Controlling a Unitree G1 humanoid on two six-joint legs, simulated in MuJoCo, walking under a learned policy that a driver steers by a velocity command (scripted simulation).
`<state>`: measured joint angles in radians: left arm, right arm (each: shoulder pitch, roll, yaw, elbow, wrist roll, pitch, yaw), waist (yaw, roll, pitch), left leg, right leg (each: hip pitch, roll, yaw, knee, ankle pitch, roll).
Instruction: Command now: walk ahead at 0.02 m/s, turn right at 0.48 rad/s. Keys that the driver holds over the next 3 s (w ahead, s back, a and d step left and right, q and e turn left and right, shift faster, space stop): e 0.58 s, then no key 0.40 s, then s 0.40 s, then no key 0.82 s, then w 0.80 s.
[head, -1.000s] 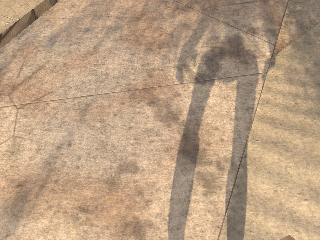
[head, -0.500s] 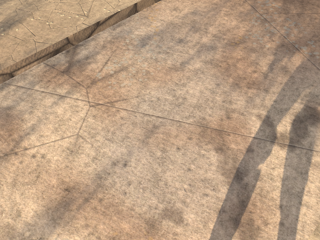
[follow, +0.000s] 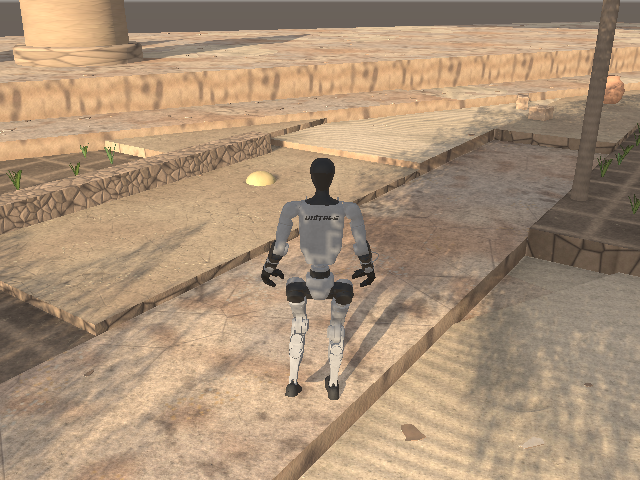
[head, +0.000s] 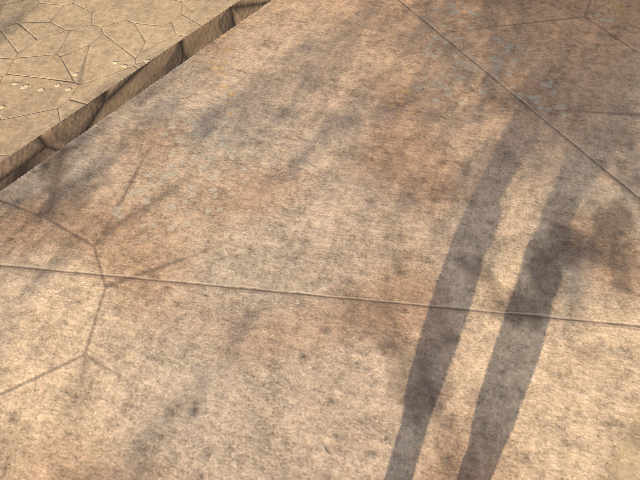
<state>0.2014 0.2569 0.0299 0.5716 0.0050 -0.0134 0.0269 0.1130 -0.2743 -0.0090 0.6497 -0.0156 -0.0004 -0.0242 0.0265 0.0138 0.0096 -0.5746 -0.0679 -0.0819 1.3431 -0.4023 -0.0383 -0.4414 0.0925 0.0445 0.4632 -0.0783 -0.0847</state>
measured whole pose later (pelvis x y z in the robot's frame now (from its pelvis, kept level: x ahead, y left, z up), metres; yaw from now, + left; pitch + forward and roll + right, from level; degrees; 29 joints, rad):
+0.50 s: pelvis +0.01 +0.07 +0.01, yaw -19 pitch +1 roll -1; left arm 0.22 0.32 0.08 0.58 -0.02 0.07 0.03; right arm 0.18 -0.22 -0.03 0.67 -0.01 0.01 -0.07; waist -0.01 -0.06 0.02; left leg -0.29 0.00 0.02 0.50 -0.24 0.04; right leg -0.63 0.09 0.10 1.29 -0.36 0.08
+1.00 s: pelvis -0.02 +0.05 +0.01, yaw -28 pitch +1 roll +0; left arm 0.18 0.17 -0.01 0.61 0.02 0.00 0.00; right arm 0.22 -0.28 -0.05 0.79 0.00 0.04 -0.05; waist -0.02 0.05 -0.01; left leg -0.43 0.07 -0.05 0.92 -0.38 -0.09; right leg -0.25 0.05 -0.02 0.46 -0.23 -0.05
